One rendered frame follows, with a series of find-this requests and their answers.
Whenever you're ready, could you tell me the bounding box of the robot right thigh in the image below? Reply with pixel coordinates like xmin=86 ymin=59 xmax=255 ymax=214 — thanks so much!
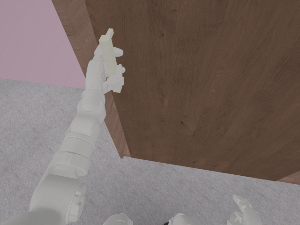
xmin=168 ymin=215 xmax=201 ymax=225

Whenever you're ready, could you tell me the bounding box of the left robot upper arm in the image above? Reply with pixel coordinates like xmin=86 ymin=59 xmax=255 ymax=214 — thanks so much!
xmin=2 ymin=174 xmax=86 ymax=225

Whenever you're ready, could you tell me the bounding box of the robot left thigh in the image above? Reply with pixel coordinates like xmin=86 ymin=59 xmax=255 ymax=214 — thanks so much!
xmin=103 ymin=214 xmax=133 ymax=225

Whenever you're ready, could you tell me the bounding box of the robot left forearm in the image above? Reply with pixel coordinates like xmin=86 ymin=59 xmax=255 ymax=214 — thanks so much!
xmin=30 ymin=89 xmax=106 ymax=210

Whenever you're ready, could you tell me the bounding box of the left robot hand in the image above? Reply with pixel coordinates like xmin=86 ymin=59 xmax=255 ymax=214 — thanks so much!
xmin=85 ymin=44 xmax=126 ymax=94

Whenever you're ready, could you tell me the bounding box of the robot thigh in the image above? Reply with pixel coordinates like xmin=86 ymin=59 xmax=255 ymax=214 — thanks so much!
xmin=103 ymin=214 xmax=133 ymax=225
xmin=168 ymin=215 xmax=201 ymax=225

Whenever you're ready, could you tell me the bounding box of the handle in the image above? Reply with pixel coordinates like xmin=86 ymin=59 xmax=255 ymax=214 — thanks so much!
xmin=99 ymin=28 xmax=122 ymax=93

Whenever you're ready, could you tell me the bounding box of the right robot hand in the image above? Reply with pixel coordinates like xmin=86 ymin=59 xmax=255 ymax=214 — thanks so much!
xmin=227 ymin=194 xmax=262 ymax=225

